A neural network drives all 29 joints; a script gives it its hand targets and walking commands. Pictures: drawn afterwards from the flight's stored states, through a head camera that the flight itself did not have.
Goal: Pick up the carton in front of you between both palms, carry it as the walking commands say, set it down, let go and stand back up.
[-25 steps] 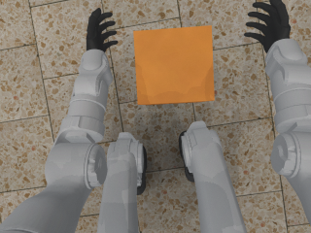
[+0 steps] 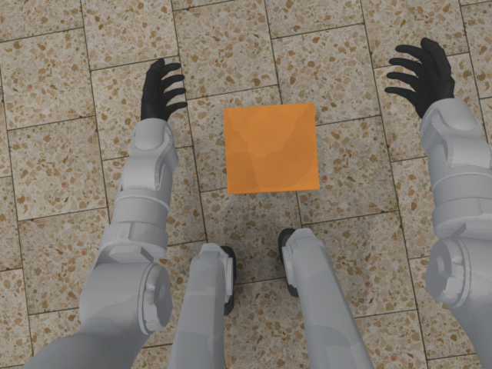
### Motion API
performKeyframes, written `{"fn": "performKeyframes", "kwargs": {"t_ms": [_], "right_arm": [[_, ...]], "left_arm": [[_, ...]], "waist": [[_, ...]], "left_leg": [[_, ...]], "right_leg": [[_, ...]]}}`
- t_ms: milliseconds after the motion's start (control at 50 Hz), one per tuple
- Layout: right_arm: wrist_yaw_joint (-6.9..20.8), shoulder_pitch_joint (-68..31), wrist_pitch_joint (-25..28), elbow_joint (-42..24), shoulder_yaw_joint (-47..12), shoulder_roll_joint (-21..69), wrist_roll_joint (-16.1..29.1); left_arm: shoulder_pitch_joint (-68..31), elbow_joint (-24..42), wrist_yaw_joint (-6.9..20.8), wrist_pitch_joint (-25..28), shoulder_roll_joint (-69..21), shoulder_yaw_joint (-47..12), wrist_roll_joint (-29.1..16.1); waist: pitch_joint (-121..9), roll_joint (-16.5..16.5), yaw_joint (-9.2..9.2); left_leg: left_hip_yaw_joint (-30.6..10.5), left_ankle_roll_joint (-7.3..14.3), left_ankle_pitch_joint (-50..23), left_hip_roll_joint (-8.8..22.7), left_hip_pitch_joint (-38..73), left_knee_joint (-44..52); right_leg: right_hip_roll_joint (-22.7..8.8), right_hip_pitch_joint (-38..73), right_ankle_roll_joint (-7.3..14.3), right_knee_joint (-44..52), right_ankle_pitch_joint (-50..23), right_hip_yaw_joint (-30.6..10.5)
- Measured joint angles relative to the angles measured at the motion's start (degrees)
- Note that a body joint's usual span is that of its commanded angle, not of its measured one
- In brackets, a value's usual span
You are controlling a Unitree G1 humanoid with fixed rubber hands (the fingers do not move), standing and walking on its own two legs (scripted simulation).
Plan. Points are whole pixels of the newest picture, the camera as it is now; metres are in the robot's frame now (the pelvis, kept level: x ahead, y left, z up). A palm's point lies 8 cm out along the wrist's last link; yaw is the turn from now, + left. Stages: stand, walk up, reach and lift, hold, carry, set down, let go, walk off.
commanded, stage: set down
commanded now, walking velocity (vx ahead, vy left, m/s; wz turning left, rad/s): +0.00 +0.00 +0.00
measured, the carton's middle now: (269, 155) +0.45 -0.06 -0.47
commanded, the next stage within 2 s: let go in 0.06 s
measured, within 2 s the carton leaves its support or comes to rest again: neither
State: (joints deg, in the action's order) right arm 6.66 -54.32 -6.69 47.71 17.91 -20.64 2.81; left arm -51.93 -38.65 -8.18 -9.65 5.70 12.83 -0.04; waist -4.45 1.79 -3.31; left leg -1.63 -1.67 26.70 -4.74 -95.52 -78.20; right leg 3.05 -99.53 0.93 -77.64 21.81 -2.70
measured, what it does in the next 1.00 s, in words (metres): rises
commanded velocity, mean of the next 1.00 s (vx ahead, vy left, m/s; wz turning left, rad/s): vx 0.00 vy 0.00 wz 0.00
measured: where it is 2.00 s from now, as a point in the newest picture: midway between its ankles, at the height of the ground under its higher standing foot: (259, 283)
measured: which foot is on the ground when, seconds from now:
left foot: down 0.00-1.00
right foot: down 0.00-1.00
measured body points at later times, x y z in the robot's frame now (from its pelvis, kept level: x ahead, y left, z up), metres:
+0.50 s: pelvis +0.06 -0.01 +0.12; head +0.27 -0.03 +0.52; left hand +0.40 +0.16 +0.01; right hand +0.37 -0.28 +0.01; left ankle +0.06 +0.12 -0.56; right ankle +0.09 -0.10 -0.56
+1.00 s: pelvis +0.10 +0.03 +0.18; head +0.12 +0.03 +0.63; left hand +0.28 +0.25 +0.10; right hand +0.26 -0.21 +0.10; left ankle +0.06 +0.12 -0.56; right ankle +0.09 -0.10 -0.56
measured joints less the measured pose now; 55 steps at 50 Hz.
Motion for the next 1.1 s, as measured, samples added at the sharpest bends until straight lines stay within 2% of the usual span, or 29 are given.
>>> {"fn": "performKeyframes", "kwargs": {"t_ms": [160, 300, 400, 500, 760, 900, 1100], "right_arm": [[0.3, 3.0, 1.6, 1.0, 0.4, 1.3, -2.8], [0.2, 15.1, 2.0, -4.8, -2.4, 3.2, -5.6], [-0.3, 26.0, 3.3, -9.2, -4.9, 4.5, -4.6], [-1.0, 34.9, 5.1, -11.7, -7.0, 5.6, -3.0], [-2.8, 59.1, 8.2, -18.6, -13.1, 8.9, -1.6], [-2.6, 67.0, 6.3, -21.3, -15.0, 8.6, -2.1], [-2.0, 66.7, 0.1, -22.9, -15.1, 8.4, -3.6]], "left_arm": [[3.4, -1.0, 1.0, 1.4, -0.9, 0.7, 2.5], [15.7, 3.3, 1.7, 2.3, -1.6, -1.7, 5.1], [26.7, 6.6, 3.1, 4.1, -0.7, -3.8, 4.2], [34.5, 7.1, 4.9, 6.5, 0.4, -5.3, 3.5], [55.7, 9.9, 8.8, 10.4, 3.7, -8.4, 1.9], [63.9, 12.3, 10.2, 9.0, 5.7, -10.0, 0.5], [64.7, 13.9, 11.5, 3.5, 6.2, -10.9, 0.4]], "waist": [[-0.4, -0.1, 0.37], [0.1, -0.4, 0.83], [1.1, -0.8, 0.81], [0.8, -1.3, 1.02], [2.7, -2.1, 2.14], [5.4, -1.5, 2.93], [9.4, -0.6, 3.44]], "left_leg": [[-0.8, -0.2, -3.0, 0.5, 8.8, 10.2], [-1.5, -0.2, -4.7, 1.1, 19.9, 19.6], [-1.9, -0.1, -5.6, 1.6, 30.0, 26.2], [-2.1, 0.2, -6.0, 2.1, 39.1, 31.3], [-2.8, 1.9, -8.9, 2.4, 66.0, 45.6], [-2.4, 3.1, -10.2, 2.2, 81.0, 52.0], [-1.4, 4.2, -9.3, 1.8, 90.5, 52.4]], "right_leg": [[0.0, 8.9, 0.4, 10.1, -2.7, 0.1], [0.2, 19.9, 0.9, 18.9, -4.0, 0.2], [0.3, 30.0, 1.2, 25.2, -4.6, 0.2], [0.5, 39.0, 1.3, 30.2, -4.9, 0.1], [-0.2, 67.0, 0.2, 45.6, -7.6, 0.1], [-0.8, 82.5, -0.8, 53.0, -9.3, -0.4], [-1.4, 91.9, -1.7, 53.4, -8.5, -1.0]]}}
